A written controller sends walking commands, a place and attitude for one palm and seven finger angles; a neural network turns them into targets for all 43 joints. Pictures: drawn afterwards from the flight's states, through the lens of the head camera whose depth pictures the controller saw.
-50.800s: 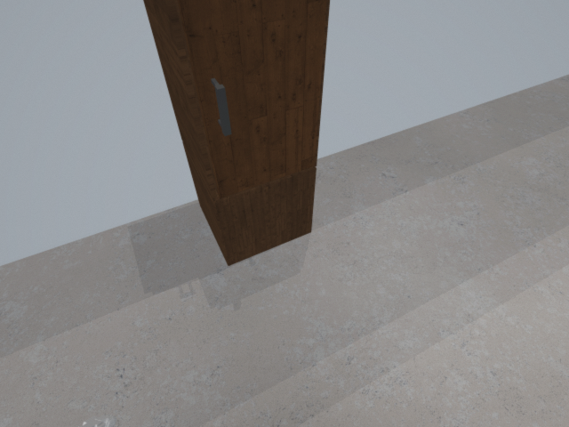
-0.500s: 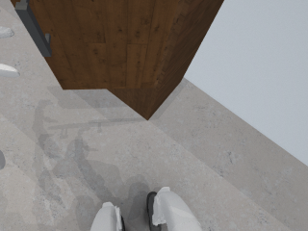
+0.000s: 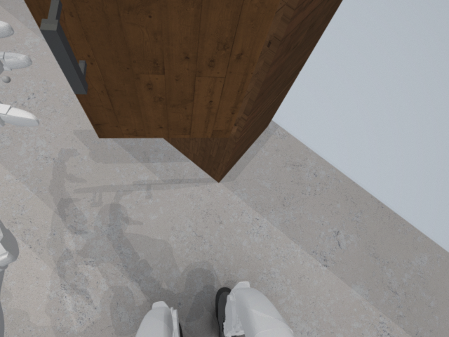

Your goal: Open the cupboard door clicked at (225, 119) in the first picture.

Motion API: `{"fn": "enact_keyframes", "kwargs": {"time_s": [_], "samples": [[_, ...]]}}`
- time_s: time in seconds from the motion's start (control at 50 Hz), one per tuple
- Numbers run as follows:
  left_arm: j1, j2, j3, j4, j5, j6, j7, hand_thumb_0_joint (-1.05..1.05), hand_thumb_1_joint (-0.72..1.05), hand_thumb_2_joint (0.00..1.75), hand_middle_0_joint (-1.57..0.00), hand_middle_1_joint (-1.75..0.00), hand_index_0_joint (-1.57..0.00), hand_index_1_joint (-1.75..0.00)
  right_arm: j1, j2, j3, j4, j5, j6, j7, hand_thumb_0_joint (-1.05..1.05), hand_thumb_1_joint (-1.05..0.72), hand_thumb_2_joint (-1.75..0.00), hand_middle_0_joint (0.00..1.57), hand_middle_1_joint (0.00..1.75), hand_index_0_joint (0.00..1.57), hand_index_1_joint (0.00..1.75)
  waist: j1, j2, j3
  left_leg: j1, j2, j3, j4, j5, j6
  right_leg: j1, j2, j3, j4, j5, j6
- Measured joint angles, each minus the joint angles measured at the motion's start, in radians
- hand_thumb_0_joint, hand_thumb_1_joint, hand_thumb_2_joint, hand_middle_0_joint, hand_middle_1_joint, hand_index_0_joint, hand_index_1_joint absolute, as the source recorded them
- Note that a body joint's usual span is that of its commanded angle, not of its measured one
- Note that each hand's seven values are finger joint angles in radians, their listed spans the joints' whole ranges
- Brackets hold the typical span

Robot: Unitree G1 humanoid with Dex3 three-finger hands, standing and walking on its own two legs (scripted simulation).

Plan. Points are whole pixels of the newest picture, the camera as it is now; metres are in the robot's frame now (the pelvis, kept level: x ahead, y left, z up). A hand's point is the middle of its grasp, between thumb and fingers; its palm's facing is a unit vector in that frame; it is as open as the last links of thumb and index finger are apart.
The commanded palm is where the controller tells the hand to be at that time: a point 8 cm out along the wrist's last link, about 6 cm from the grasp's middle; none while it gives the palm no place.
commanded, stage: move the hooked fingers beside the handle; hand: left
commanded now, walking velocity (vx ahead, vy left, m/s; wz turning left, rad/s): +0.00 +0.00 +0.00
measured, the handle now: (69, 51) +0.57 +0.21 +0.06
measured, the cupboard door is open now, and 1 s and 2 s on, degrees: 43 43 43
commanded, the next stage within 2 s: slide the fingers in behind the handle in 0.34 s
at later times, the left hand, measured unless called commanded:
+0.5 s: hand (17, 80) +0.51 +0.27 +0.07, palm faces -0.01 -1.00 -0.02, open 14.0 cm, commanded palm +0.50 +0.30 +0.06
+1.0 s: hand (44, 78) +0.52 +0.24 +0.06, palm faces -0.03 -1.00 -0.01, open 14.0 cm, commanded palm +0.50 +0.27 +0.06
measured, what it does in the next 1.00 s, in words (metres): stands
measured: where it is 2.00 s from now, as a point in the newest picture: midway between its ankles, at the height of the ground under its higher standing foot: outside the picture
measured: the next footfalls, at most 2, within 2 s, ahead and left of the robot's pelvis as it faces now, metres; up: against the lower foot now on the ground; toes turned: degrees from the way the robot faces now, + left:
none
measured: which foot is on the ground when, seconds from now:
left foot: down 0.00-1.00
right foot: down 0.00-1.00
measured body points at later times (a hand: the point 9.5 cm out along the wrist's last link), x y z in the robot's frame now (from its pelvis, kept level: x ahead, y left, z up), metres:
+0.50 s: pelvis -0.01 -0.01 -0.01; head +0.16 +0.03 +0.41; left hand +0.50 +0.32 +0.07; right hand -0.02 -0.27 -0.10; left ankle -0.05 +0.07 -0.67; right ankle +0.03 -0.12 -0.67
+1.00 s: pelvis -0.01 -0.01 -0.01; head +0.16 +0.03 +0.41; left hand +0.51 +0.29 +0.06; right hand -0.03 -0.27 -0.10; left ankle -0.05 +0.07 -0.67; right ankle +0.03 -0.12 -0.67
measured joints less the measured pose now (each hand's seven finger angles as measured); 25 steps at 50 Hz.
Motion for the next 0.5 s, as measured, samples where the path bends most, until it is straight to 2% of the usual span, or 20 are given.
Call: {"fn": "enact_keyframes", "kwargs": {"time_s": [0.28,0.5], "samples": [[-0.022,-0.021,-0.028,0.025,0.008,-0.022,0.020,-0.01,-0.50,0.30,-0.30,-1.20,-0.30,-1.20,-0.044,-0.002,-0.002,-0.009,-0.001,-0.009,-0.010,0.00,-0.91,-0.90,0.20,0.30,0.20,0.30,0.005,0.000,0.001,-0.006,-0.005,-0.007,0.018,-0.003,-0.003,-0.007,-0.005,-0.005,0.023,-0.008,-0.003],[-0.062,0.013,-0.023,0.065,0.021,-0.018,0.024,-0.01,-0.50,0.30,-0.30,-1.20,-0.30,-1.20,-0.028,0.000,0.013,0.002,0.003,-0.013,-0.014,0.00,-0.91,-0.90,0.20,0.30,0.20,0.30,-0.009,0.001,0.012,-0.034,-0.001,-0.007,0.036,0.001,-0.006,-0.036,-0.002,-0.004,0.041,-0.003,-0.010]]}}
